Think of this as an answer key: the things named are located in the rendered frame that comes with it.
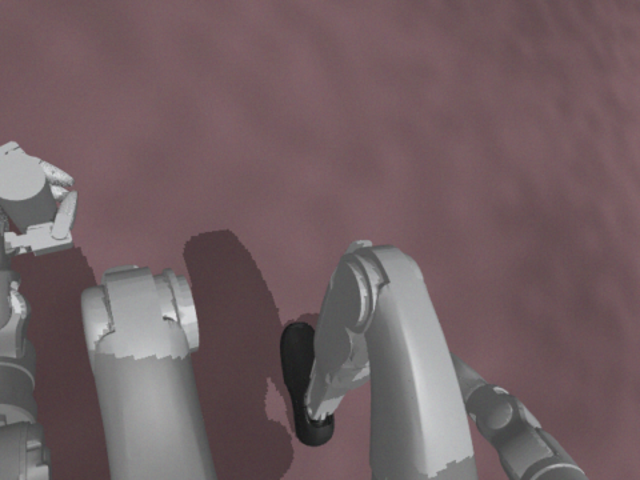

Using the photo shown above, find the can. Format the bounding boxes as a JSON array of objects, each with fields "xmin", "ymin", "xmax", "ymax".
[{"xmin": 0, "ymin": 154, "xmax": 58, "ymax": 235}]

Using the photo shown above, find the right robot hand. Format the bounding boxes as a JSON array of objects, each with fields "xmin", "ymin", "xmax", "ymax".
[{"xmin": 449, "ymin": 351, "xmax": 488, "ymax": 415}]

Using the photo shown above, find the right robot arm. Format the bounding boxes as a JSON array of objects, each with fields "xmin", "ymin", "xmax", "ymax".
[{"xmin": 465, "ymin": 384, "xmax": 589, "ymax": 480}]

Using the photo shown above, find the left robot hand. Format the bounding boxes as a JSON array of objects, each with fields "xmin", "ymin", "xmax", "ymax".
[{"xmin": 0, "ymin": 141, "xmax": 78, "ymax": 269}]

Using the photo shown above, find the right robot foot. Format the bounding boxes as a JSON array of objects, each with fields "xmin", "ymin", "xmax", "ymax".
[{"xmin": 280, "ymin": 322, "xmax": 334, "ymax": 447}]

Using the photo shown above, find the left robot arm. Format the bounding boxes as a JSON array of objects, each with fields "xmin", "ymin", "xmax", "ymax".
[{"xmin": 0, "ymin": 268, "xmax": 52, "ymax": 480}]

